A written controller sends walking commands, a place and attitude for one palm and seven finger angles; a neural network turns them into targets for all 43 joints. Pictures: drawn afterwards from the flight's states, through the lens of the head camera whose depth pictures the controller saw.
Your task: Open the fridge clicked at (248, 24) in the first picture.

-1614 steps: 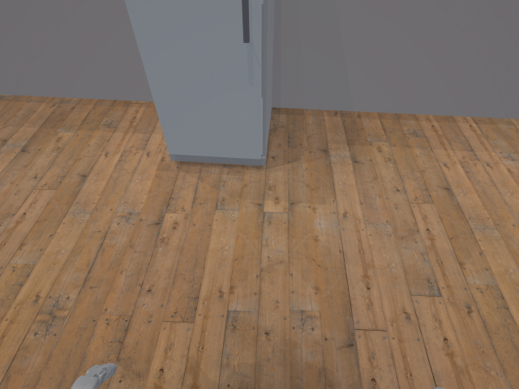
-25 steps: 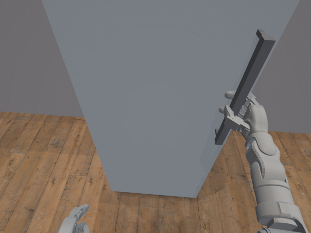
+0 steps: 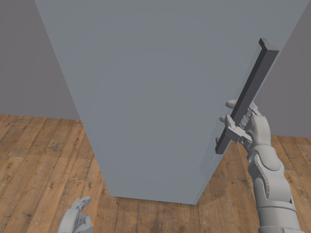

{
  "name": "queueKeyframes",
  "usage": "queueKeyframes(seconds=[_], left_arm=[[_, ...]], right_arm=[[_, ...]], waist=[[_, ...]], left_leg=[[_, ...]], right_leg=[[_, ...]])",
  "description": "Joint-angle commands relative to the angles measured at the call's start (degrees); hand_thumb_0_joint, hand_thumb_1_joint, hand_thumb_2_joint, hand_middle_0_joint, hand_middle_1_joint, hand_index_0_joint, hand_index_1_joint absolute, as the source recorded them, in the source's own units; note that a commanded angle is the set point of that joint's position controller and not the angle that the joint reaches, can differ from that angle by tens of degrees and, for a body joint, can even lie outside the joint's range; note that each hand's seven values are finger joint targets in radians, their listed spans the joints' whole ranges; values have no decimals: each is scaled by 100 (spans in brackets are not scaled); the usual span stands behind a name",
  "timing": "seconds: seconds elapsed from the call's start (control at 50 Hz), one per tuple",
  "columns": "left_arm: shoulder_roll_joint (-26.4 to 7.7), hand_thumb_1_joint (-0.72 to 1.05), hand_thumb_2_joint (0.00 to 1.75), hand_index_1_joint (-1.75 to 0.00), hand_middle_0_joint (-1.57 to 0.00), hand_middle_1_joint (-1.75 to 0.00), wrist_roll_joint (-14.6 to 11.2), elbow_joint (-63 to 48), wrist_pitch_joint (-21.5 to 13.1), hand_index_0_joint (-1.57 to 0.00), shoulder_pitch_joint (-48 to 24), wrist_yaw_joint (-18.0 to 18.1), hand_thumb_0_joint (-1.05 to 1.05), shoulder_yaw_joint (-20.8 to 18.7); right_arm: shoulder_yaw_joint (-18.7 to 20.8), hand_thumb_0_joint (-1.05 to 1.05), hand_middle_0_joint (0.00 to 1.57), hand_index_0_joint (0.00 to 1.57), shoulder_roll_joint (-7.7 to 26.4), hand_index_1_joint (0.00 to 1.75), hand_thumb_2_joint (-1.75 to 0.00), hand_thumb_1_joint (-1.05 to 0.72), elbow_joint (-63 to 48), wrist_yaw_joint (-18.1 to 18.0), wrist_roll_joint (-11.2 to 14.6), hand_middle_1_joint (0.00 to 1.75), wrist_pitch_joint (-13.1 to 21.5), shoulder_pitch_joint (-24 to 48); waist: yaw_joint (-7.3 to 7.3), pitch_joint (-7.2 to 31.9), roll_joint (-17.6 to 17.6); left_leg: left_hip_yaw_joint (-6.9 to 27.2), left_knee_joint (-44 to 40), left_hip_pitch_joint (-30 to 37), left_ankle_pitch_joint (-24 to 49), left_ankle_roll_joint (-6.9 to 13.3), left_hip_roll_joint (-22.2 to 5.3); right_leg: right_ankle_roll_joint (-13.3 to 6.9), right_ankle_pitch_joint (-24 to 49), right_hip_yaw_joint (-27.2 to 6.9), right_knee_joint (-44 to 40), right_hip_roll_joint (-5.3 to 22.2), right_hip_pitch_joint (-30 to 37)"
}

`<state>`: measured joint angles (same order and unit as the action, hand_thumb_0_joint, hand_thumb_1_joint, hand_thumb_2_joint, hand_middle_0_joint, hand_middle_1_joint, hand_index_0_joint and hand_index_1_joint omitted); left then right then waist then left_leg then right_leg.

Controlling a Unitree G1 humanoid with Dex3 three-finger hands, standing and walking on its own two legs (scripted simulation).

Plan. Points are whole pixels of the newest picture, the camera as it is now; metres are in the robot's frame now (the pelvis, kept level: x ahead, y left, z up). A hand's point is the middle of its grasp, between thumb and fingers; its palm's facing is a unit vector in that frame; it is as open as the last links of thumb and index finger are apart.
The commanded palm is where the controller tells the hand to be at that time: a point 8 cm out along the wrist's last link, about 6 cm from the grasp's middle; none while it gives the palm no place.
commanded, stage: pull the door a little, standing still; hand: right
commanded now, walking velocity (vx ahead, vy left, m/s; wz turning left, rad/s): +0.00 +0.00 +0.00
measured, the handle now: (236, 108) +0.41 -0.18 +0.14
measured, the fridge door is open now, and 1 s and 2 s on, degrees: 1 34 62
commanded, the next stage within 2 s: walk backward, drawing the door open in 0.14 s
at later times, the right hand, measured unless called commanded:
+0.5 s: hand (226, 178) +0.22 -0.12 +0.12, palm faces +0.02 +0.99 -0.16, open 6.4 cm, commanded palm +0.19 -0.17 +0.13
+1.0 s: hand out of the picture +0.11 -0.05 +0.12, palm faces +0.14 +0.97 -0.19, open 7.0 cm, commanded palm +0.07 -0.09 +0.13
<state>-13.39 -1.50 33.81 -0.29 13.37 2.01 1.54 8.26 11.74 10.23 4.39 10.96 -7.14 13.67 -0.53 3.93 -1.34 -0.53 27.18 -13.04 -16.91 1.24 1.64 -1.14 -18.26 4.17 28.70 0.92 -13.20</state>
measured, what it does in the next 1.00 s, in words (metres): shifts its weight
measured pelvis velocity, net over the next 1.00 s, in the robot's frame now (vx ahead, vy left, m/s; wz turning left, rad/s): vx -0.12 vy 0.08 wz -0.10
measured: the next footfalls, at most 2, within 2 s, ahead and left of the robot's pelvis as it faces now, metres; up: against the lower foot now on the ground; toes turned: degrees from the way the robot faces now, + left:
right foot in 1.32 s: -0.15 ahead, +0.03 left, +0.00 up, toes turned -27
left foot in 1.52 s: +0.04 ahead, +0.45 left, -0.01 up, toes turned -32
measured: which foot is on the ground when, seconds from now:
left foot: down 0.00-1.00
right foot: down 0.00-1.00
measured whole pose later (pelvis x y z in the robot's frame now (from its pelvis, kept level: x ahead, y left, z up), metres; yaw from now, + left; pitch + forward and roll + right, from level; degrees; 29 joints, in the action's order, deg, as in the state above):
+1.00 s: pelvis -0.12 +0.08 +0.00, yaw -5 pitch -1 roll -1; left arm -10.4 1.4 35.8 0.3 11.2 4.8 -0.3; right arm -6.5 9.3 -21.8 -8.8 -1.5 2.9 -18.0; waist -2.2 -2.1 -2.1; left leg -8.0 25.3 -18.3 -6.8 5.3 3.6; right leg -0.6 -10.1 -4.0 27.5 2.2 -20.5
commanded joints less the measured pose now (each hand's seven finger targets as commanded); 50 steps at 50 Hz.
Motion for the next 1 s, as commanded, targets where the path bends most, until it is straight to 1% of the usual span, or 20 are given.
queueKeyframes(seconds=[0.0, 0.2, 0.22, 0.24, 0.26, 0.28, 0.32, 0.36, 0.42, 0.5, 0.56, 0.64, 0.7, 0.76, 0.8, 0.86, 0.9, 0.92, 0.96, 0.98], left_arm=[[-687, 90, 90, -30, -20, -30, -7, -1013, -213, -20, -465, 23, 0, -226], [-569, 90, 90, -30, -20, -30, -14, -1402, -88, -20, -775, -65, 0, -150], [-555, 90, 90, -30, -20, -30, -16, -1412, -97, -20, -829, -54, 0, -138], [-699, 90, 90, -30, -20, -30, -23, -1347, -67, -20, -710, 150, 0, -60], [-610, 90, 90, -30, -20, -30, 86, -1082, -26, -20, -625, 237, 0, -121], [-608, 90, 90, -30, -20, -30, 145, -1110, -2, -20, -664, 221, 0, -120], [-614, 90, 90, -30, -20, -30, 164, -1168, 128, -20, -693, 247, 0, -98], [-595, 90, 90, -30, -20, -30, 197, -1228, 258, -20, -774, 242, 0, -83], [-533, 90, 90, -30, -20, -30, 232, -1322, 373, -20, -928, 248, 0, -80], [-458, 90, 90, -30, -20, -30, 308, -1388, 409, -20, -990, 248, 0, -66], [-370, 90, 90, -30, -20, -30, 341, -1381, 384, -20, -1059, 240, 0, -62], [-298, 90, 90, -30, -20, -30, 348, -1325, 279, -20, -1157, 261, 0, -81], [-320, 90, 90, -30, -20, -30, 361, -1231, 195, -20, -1155, 274, 0, -143], [-264, 90, 90, -30, -20, -30, 356, -1190, 93, -20, -1121, 285, 0, -192], [-282, 90, 90, -30, -20, -30, 339, -1114, 4, -20, -1129, 303, 0, -253], [-158, 90, 90, -30, -20, -30, 281, -992, -126, -20, -1062, 311, 0, -279], [-196, 90, 90, -30, -20, -30, 272, -837, -232, -20, -997, 334, 0, -344], [-154, 90, 90, -30, -20, -30, 273, -773, -258, -20, -925, 345, 0, -329], [-142, 90, 90, -30, -20, -30, 277, -657, -354, -20, -773, 354, 0, -348], [-158, 90, 90, -30, -20, -30, 276, -615, -415, -20, -696, 367, 0, -373]], right_arm=[[168, 0, 45, 45, 700, 140, -90, -90, -1974, 282, 76, 140, 383, 182], [-72, 0, 45, 45, 387, 140, -90, -90, -4001, 266, 156, 140, -8, -2451], [-34, 0, 45, 45, 539, 140, -90, -90, -4502, 223, 138, 140, -26, -2024], [418, 0, 45, 45, 1912, 140, -90, -90, -5051, -369, -573, 140, 714, 440], [103, 0, 45, 45, 1140, 140, -90, -90, -3992, -578, -596, 140, 870, -637], [-212, 0, 45, 45, 712, 140, -90, -90, -3738, -638, -655, 140, 889, -1512], [-530, 0, 45, 45, 534, 140, -90, -90, -3874, -665, -738, 140, 980, -2002], [-689, 0, 45, 45, 486, 140, -90, -90, -4020, -700, -779, 140, 1088, -2159], [-835, 0, 45, 45, 403, 140, -90, -90, -4146, -783, -843, 140, 1172, -2360], [-1056, 0, 45, 45, 263, 140, -90, -90, -4235, -848, -954, 140, 1270, -2442], [-1183, 0, 45, 45, 152, 140, -90, -90, -4184, -901, -1045, 140, 1356, -2451], [-1282, 0, 45, 45, 92, 140, -90, -90, -4161, -973, -1177, 140, 1522, -2321], [-1262, 0, 45, 45, 184, 140, -90, -90, -4272, -1053, -1293, 140, 1637, -2239], [-1383, 0, 45, 45, 85, 140, -90, -90, -4366, -1091, -1348, 140, 1705, -2335], [-1318, 0, 45, 45, 218, 140, -90, -90, -4468, -1116, -1369, 140, 1710, -2333], [-1392, 0, 45, 45, 141, 140, -90, -90, -4643, -1133, -1363, 140, 1706, -2349], [-1273, 0, 45, 45, 312, 140, -90, -90, -4672, -1171, -1355, 140, 1641, -2357], [-1367, 0, 45, 45, 192, 140, -90, -90, -4701, -1170, -1350, 140, 1604, -2358], [-1321, 0, 45, 45, 264, 140, -90, -90, -4786, -1160, -1353, 140, 1557, -2268], [-1363, 0, 45, 45, 223, 140, -90, -90, -4849, -1143, -1340, 140, 1555, -2235]], waist=[[408, 1806, 196], [486, 1197, 156], [424, 1297, 52], [-23, 885, -157], [-73, 789, 119], [-9, 784, 275], [-37, 912, 1], [-62, 1046, -144], [-41, 1014, -60], [-44, 905, 82], [-35, 640, 142], [-67, 175, 184], [-99, 188, -8], [-102, 384, -51], [-107, 513, 10], [-105, 609, 440], [-140, 616, 757], [-182, 585, 711], [-295, 483, 508], [-359, 371, 227]], left_leg=[[-52, 165, 1144, 4043, 67, -130], [-77, 124, 1157, 4094, 31, -152], [-52, 114, 1160, 4244, 12, -179], [601, -334, 450, 4403, -238, -466], [479, -411, 327, 4204, -221, -620], [469, -386, 270, 4262, -277, -640], [262, -164, 132, 4164, -277, -560], [118, 1, -46, 3560, -327, -423], [56, 52, -140, 2527, -332, -294], [-16, -25, -148, 2285, -320, -301], [-12, -208, -180, 1483, -324, -256], [105, -678, -293, 351, -262, -278], [119, -909, -318, -151, -238, -259], [62, -888, -264, -317, -246, -211], [36, -916, -243, -355, -272, -199], [4, -1375, -573, -643, -274, -470], [-69, -1592, -1128, -993, -186, -700], [-162, -1526, -1221, -996, -147, -748], [-366, -1205, -1536, -928, -312, -629], [-496, -794, -1770, -818, -526, -383]], right_leg=[[-4, 4036, -227, 49, 100, 878], [-15, 3788, -197, -39, 119, 723], [-27, 3818, -194, -38, 108, 809], [-235, 3276, -177, 231, 146, 985], [-234, 3094, -343, 319, 181, 1019], [-226, 3100, -351, 309, 206, 991], [-242, 3962, -473, 195, 326, 1357], [-259, 4520, -613, 67, 488, 1622], [-280, 4593, -792, -167, 629, 1601], [-274, 4254, -916, -366, 602, 1339], [-295, 3113, -1105, -696, 639, 785], [-318, 758, -1285, -1223, 598, -14], [-293, 104, -1335, -1371, 515, -142], [-288, -50, -1369, -1391, 491, -146], [-265, -63, -1370, -1368, 460, -51], [-149, 275, -888, -628, 175, 323], [-81, 287, -678, -3, 7, 683], [-69, 408, -579, 209, -3, 730], [-75, 447, -593, 262, 20, 799], [-163, 326, -895, -67, 164, 886]])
